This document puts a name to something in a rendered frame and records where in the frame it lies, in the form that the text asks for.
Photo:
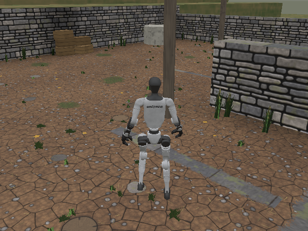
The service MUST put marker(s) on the right robot forearm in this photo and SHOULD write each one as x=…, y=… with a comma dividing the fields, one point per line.
x=178, y=125

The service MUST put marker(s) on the right robot hand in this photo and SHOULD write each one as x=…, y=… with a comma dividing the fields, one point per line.
x=180, y=133

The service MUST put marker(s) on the left robot hand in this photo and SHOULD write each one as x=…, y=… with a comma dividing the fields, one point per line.
x=126, y=138

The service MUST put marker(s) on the robot right upper arm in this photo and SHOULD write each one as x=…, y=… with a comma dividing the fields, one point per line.
x=172, y=110

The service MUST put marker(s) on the right robot thigh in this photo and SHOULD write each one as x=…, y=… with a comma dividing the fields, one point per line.
x=165, y=146

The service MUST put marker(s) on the left robot forearm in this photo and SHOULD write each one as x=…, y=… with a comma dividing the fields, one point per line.
x=128, y=128

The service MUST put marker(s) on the robot left upper arm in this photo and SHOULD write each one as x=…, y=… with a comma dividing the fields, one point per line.
x=136, y=109

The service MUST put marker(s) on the robot right shin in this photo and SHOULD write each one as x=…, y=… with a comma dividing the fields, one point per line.
x=166, y=176

